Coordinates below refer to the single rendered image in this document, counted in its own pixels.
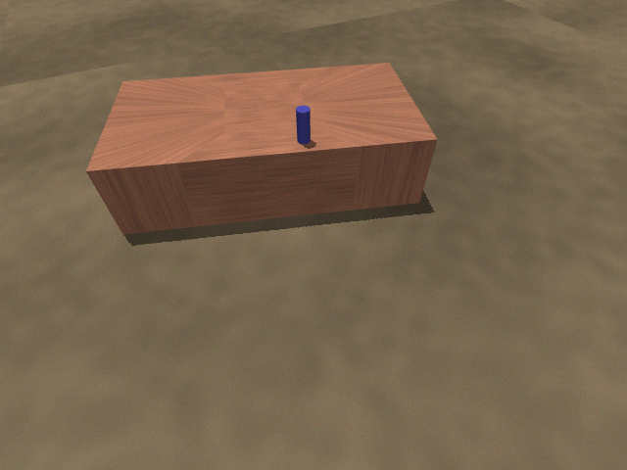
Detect can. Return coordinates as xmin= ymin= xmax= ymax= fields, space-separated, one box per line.
xmin=296 ymin=106 xmax=311 ymax=145

